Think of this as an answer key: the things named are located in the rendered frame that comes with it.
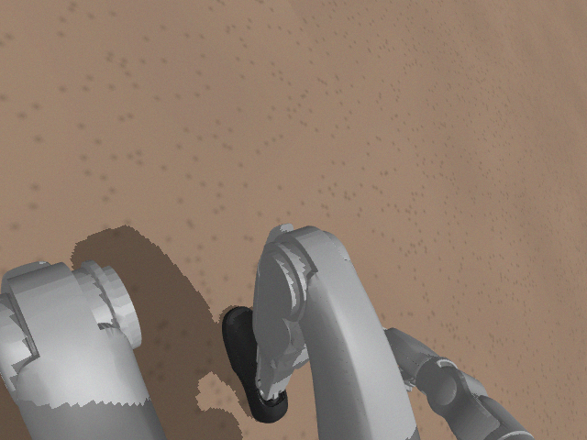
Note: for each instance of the right robot arm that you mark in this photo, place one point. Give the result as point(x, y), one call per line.
point(464, 403)

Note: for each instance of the right robot foot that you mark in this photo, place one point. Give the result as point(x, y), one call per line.
point(241, 347)

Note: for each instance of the right robot hand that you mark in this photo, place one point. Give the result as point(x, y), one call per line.
point(410, 354)

